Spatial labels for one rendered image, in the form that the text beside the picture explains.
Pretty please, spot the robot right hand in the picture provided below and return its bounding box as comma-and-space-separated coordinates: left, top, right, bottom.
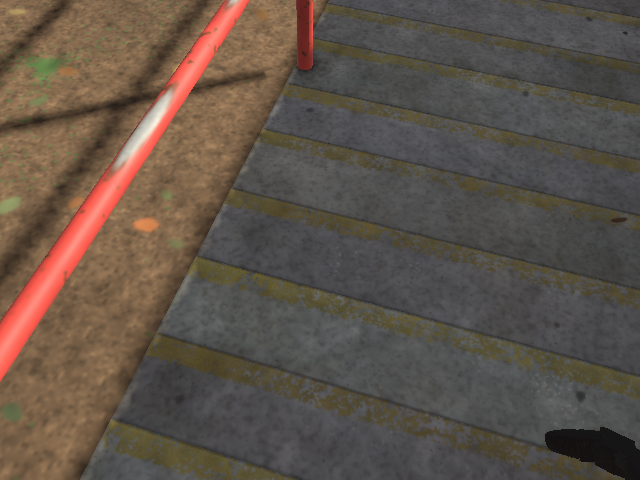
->
545, 427, 640, 480

